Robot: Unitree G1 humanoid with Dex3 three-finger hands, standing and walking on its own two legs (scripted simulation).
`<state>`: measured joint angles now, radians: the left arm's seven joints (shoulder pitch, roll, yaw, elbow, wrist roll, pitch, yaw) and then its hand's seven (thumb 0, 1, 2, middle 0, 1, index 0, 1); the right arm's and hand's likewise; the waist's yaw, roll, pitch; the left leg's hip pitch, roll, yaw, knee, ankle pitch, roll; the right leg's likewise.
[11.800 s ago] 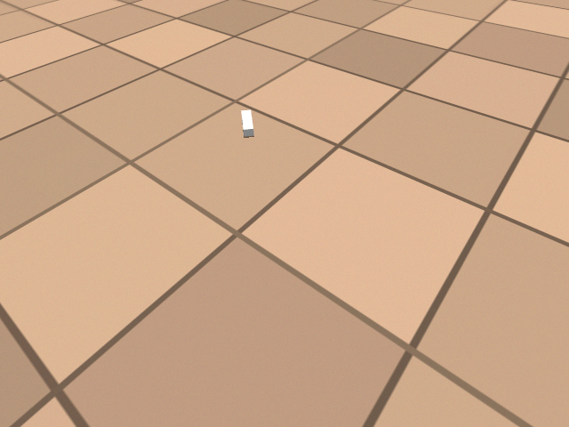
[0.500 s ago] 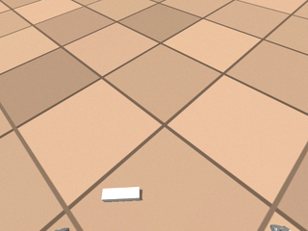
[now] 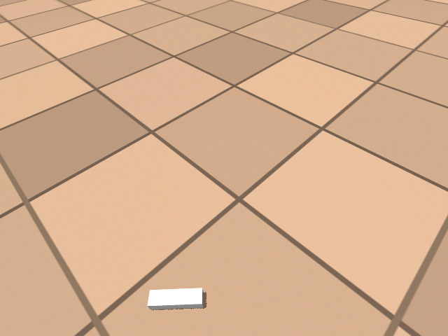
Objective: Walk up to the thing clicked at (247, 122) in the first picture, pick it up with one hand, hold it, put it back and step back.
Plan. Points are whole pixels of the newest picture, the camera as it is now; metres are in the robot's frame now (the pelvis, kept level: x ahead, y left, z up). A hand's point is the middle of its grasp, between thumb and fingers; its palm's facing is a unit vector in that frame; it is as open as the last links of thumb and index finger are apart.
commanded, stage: walk up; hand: left
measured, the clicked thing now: (176, 298) +0.43 +0.25 -0.75
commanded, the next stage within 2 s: stand in 0.56 s
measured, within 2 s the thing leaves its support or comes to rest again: neither
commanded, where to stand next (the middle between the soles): +0.04 +0.01 m, yaw +0 degrees
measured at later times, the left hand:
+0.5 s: hand out of the picture +0.09 +0.26 -0.15, palm faces +0.01 -0.94 -0.33, open 7.4 cm
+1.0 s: hand out of the picture +0.09 +0.26 -0.15, palm faces -0.02 -0.94 -0.35, open 7.4 cm
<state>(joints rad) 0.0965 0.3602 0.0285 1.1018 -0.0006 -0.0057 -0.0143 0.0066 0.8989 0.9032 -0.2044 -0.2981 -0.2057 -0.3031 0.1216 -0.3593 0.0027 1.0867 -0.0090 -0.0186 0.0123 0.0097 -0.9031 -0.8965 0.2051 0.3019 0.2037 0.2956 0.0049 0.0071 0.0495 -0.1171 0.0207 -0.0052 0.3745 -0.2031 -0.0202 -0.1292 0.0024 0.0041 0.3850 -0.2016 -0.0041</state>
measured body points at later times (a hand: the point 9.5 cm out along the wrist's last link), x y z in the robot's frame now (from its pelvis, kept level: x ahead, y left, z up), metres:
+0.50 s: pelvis +0.01 +0.01 +0.00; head +0.01 +0.01 +0.45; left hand +0.09 +0.31 -0.13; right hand +0.09 -0.29 -0.13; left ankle +0.00 +0.13 -0.75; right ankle +0.01 -0.12 -0.75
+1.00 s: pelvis +0.01 +0.01 +0.00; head +0.02 +0.00 +0.45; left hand +0.09 +0.31 -0.12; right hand +0.08 -0.30 -0.13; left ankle +0.00 +0.13 -0.75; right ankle +0.01 -0.12 -0.75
